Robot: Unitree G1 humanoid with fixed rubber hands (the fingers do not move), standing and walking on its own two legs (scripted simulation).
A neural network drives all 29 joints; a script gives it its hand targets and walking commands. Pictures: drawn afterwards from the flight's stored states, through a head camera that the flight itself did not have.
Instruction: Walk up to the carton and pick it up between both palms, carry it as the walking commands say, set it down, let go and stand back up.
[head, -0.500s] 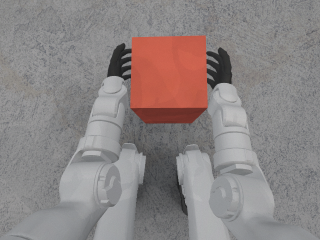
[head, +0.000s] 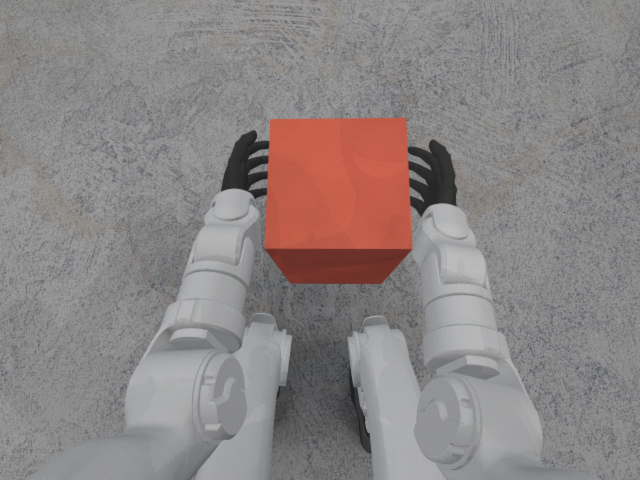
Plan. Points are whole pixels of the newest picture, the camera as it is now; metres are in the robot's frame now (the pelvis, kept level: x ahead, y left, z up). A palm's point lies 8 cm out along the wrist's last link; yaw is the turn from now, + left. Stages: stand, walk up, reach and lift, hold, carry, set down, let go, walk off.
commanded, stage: reach and lift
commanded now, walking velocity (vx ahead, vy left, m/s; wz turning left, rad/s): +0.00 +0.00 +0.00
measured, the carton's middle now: (336, 217) +0.45 -0.02 -0.13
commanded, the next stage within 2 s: none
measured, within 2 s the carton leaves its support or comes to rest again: neither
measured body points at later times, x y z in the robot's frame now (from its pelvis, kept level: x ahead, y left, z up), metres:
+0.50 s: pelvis +0.03 -0.01 +0.06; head +0.20 -0.01 +0.48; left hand +0.46 +0.11 +0.01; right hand +0.45 -0.14 +0.02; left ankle +0.12 +0.12 -0.49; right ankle +0.11 -0.13 -0.49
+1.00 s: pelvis +0.04 -0.01 +0.13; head +0.18 +0.00 +0.56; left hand +0.44 +0.11 +0.08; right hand +0.43 -0.13 +0.09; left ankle +0.12 +0.12 -0.49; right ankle +0.11 -0.13 -0.49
